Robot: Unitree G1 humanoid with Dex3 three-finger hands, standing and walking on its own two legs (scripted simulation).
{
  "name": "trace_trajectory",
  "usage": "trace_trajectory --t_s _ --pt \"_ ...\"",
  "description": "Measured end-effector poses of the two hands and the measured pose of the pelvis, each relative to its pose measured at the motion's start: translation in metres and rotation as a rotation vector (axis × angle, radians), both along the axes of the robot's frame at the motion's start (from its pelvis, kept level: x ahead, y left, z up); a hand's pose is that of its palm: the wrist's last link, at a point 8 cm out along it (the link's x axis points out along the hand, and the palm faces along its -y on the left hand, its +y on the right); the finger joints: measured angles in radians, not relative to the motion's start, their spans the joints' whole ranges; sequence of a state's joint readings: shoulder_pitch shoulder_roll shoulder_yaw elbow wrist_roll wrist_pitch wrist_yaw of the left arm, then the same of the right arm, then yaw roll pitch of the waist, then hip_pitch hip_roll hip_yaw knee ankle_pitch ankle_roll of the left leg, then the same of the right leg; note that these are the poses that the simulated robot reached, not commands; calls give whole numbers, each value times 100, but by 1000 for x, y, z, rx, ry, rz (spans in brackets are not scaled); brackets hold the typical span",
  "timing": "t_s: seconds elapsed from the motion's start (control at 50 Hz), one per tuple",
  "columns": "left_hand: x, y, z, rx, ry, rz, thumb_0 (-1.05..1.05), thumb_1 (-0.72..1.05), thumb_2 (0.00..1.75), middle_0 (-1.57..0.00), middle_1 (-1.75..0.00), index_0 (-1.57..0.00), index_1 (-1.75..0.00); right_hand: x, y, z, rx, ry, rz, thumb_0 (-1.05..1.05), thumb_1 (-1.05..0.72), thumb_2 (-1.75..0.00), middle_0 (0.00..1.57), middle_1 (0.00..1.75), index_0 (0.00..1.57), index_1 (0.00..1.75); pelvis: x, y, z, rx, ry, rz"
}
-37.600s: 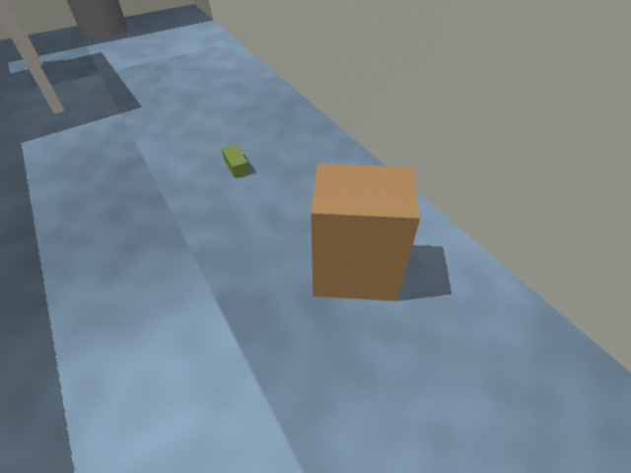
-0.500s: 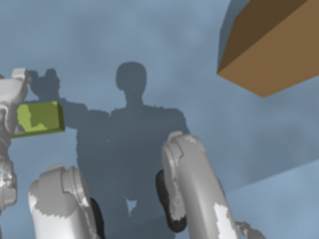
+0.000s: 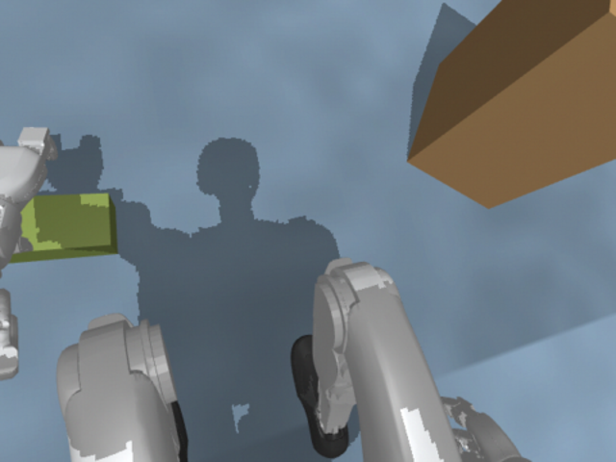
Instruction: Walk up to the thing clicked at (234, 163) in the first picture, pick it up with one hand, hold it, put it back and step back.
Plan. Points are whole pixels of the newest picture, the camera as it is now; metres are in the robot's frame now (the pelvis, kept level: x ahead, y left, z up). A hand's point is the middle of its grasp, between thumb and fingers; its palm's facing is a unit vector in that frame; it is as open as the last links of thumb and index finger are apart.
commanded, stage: rest palm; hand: left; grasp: from above
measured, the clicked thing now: (48, 228) +0.48 +0.26 -0.29
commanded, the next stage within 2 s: close in 0.88 s
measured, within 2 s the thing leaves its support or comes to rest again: neither
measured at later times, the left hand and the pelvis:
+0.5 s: hand (43, 232) +0.46 +0.26 -0.24, palm faces -0.49 -0.04 -0.87, open 13.8 cm; pelvis +0.01 +0.00 -0.02, yaw -2 degrees
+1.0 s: hand (43, 235) +0.46 +0.26 -0.26, palm faces -0.50 -0.08 -0.86, open 13.8 cm; pelvis +0.01 +0.00 -0.03, yaw -4 degrees
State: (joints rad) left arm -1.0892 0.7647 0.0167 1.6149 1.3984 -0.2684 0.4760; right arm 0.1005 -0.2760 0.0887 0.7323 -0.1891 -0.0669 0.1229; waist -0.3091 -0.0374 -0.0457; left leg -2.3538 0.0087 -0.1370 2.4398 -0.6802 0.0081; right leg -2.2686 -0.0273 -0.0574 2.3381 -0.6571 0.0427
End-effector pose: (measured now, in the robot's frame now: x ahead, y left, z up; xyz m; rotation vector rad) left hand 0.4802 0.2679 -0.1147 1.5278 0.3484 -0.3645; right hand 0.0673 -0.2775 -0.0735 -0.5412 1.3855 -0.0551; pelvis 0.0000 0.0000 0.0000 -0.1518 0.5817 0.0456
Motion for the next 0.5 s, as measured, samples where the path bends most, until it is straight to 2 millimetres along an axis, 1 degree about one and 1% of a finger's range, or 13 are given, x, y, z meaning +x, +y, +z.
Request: trace_trajectory --t_s 0.08,0.2,0.28,0.38,0.5 --pt "3 -2 -11 10 30 29 0 -46 100 -8 -109 -10 -106 -17 5 -3 21 40 -26 0 -91 -89 20 30 20 30 2 0 -2 1 9 -2" --pt "-4 -6 -35 -2 106 28 0 -49 100 -8 -104 -9 -103 -43 14 -9 62 121 -55 0 -91 -89 20 30 20 30 4 -2 -5 -1 3 -10" --pt "-9 -7 -47 -27 109 5 0 -50 101 -8 -102 -9 -101 -54 17 -12 77 168 -59 0 -91 -89 20 30 20 30 6 -3 -9 -1 -6 -16" --pt "-14 -7 -56 -50 88 -16 0 -50 101 -8 -101 -8 -101 -55 15 -14 75 194 -32 0 -91 -89 20 30 21 30 7 -5 -14 -5 -16 -23" --pt "-15 -8 -66 -41 56 -24 0 -48 103 -9 -102 -9 -102 -42 10 -16 64 170 34 0 -90 -89 20 30 20 30 8 -4 -20 -11 -32 -31"
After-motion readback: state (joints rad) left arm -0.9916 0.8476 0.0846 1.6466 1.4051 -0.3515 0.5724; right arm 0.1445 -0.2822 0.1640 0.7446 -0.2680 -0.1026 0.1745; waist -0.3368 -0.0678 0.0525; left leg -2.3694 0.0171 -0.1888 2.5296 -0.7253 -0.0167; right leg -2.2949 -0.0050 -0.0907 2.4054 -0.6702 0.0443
